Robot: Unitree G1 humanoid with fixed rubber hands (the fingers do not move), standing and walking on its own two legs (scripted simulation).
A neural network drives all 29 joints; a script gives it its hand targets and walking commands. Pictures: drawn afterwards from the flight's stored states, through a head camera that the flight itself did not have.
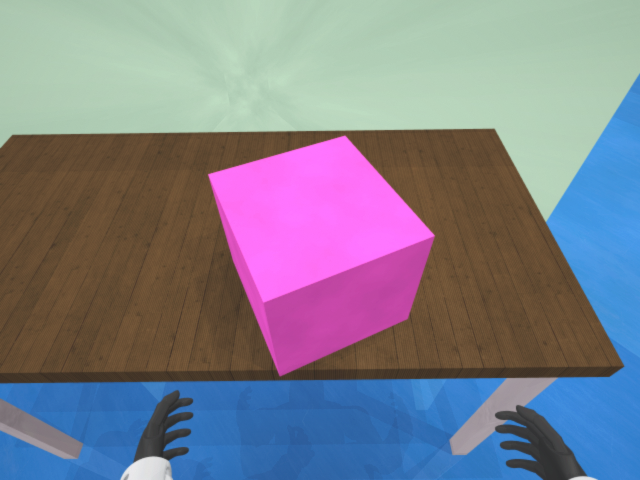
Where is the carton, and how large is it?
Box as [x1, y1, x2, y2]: [208, 136, 434, 375]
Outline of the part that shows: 345,136 208,174 233,261 279,375 284,374 406,319 434,236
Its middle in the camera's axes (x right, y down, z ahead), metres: -0.01 +0.02 +0.58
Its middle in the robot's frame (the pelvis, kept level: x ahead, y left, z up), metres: +0.42 +0.03 +0.02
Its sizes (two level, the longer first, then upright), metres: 0.236 0.221 0.202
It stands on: a table, 0.70 m high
